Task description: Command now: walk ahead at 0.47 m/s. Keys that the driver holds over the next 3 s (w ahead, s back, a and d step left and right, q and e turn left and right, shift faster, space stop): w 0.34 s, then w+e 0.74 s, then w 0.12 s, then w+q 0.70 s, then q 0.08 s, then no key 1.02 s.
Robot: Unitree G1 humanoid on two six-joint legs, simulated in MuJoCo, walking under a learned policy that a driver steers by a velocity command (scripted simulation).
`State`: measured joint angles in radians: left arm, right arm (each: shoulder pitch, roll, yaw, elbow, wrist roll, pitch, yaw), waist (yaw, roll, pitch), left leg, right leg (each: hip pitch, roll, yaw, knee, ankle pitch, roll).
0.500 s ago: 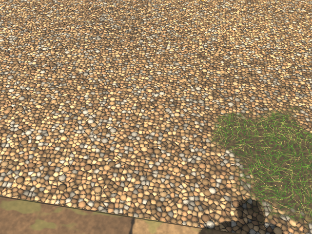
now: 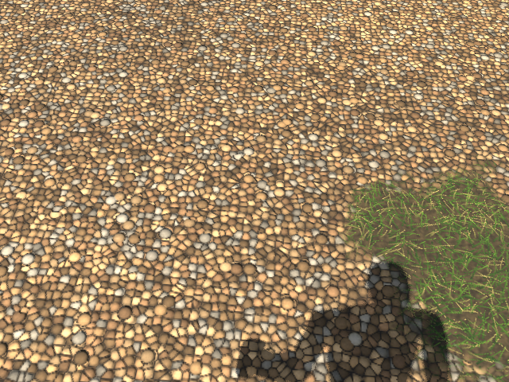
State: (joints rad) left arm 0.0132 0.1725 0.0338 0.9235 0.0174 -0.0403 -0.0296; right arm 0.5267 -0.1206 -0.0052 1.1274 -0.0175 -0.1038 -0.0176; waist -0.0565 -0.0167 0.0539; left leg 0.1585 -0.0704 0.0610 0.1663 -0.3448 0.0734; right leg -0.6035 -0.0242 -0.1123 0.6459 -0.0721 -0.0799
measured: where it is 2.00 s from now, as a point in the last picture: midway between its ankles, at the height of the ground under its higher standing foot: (324, 186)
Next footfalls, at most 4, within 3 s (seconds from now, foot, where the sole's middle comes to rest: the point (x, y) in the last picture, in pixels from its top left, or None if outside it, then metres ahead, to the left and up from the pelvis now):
0.08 right None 0.23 -0.07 -0.77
0.64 left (215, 347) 0.55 0.09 -0.77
1.16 right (308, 274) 0.75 -0.18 -0.77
1.74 left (291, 188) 1.07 -0.16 -0.77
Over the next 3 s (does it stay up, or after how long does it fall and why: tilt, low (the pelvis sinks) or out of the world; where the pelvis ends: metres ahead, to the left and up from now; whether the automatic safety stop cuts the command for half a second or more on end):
stays up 1.21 -0.22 0.01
